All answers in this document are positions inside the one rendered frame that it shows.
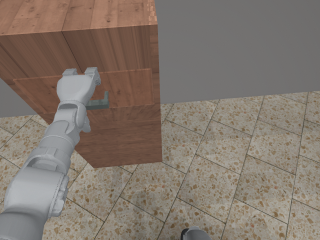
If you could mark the robot right thigh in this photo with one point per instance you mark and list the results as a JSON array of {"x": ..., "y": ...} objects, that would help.
[{"x": 196, "y": 234}]

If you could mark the robot right shin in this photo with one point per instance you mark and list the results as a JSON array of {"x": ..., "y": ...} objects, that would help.
[{"x": 193, "y": 228}]

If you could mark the left robot hand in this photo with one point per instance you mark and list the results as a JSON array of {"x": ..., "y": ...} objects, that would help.
[{"x": 79, "y": 88}]

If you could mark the left robot forearm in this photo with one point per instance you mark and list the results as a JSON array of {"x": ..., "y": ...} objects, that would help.
[{"x": 58, "y": 143}]

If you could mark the drawer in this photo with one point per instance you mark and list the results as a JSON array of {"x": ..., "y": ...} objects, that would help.
[{"x": 125, "y": 88}]

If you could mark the cabinet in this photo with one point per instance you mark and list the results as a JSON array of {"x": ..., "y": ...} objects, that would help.
[{"x": 40, "y": 38}]

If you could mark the robot left upper arm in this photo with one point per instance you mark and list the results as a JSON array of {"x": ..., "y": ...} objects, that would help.
[{"x": 38, "y": 195}]

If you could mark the handle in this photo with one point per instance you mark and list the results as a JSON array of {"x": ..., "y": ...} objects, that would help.
[{"x": 99, "y": 103}]

